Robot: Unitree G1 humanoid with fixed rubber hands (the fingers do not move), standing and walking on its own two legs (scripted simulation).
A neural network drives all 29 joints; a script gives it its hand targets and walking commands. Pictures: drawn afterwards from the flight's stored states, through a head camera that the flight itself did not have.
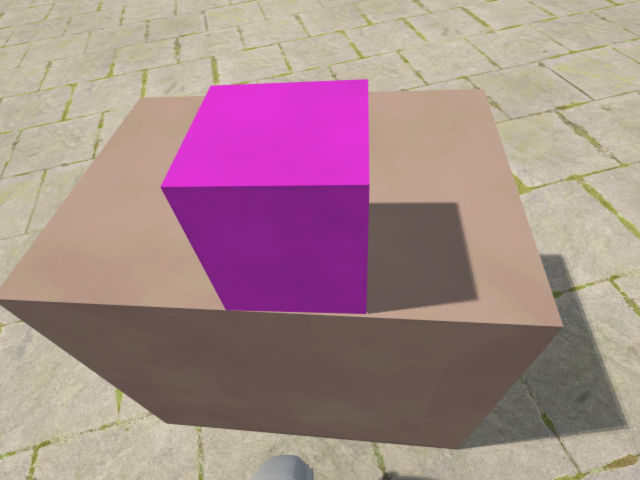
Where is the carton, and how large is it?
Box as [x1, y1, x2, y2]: [160, 79, 368, 313]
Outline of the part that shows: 367,79 210,86 160,186 226,309 365,313 368,223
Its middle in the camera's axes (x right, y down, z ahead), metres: -0.04 -0.05 +0.54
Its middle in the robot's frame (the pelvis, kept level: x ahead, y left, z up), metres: +0.45 +0.08 +0.10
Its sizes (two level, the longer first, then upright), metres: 0.210 0.200 0.250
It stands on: a pedestal, 0.74 m high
